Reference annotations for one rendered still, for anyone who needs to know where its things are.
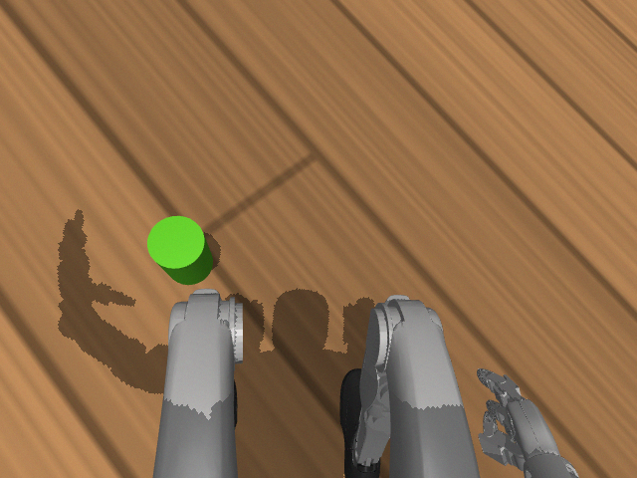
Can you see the right robot arm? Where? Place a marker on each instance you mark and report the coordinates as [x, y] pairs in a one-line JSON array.
[[549, 466]]

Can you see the right robot hand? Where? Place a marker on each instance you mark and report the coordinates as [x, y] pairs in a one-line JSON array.
[[527, 432]]

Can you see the right robot foot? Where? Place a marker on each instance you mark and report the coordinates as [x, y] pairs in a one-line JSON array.
[[350, 407]]

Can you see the can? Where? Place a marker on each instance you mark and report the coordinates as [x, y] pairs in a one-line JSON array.
[[177, 244]]

